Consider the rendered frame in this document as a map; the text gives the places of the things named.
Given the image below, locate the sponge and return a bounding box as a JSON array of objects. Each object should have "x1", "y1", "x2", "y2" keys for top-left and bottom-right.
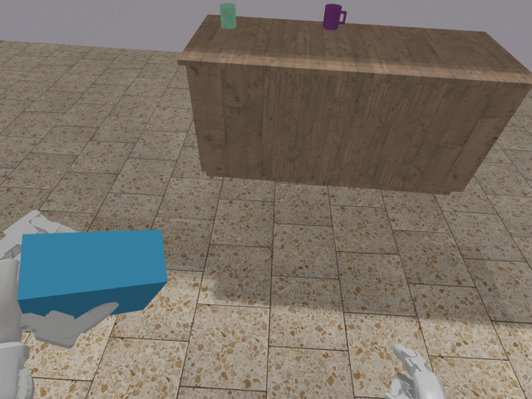
[{"x1": 17, "y1": 229, "x2": 168, "y2": 320}]

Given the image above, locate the left robot forearm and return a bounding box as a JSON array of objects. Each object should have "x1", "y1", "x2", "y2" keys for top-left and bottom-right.
[{"x1": 0, "y1": 342, "x2": 35, "y2": 399}]

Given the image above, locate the table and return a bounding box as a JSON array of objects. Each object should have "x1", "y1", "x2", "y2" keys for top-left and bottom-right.
[{"x1": 177, "y1": 14, "x2": 532, "y2": 195}]

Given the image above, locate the right robot hand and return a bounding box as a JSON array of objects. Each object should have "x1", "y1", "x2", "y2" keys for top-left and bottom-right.
[{"x1": 386, "y1": 343, "x2": 446, "y2": 399}]

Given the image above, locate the left robot hand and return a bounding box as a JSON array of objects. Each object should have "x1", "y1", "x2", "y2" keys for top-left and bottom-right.
[{"x1": 0, "y1": 210, "x2": 119, "y2": 349}]

